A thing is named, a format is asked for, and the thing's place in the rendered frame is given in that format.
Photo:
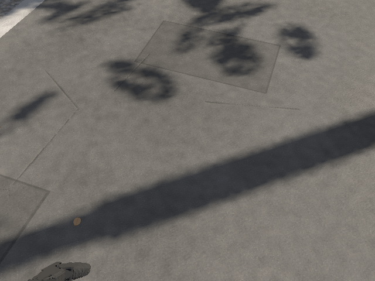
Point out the left robot hand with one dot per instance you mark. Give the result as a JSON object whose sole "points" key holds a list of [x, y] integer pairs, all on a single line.
{"points": [[63, 272]]}

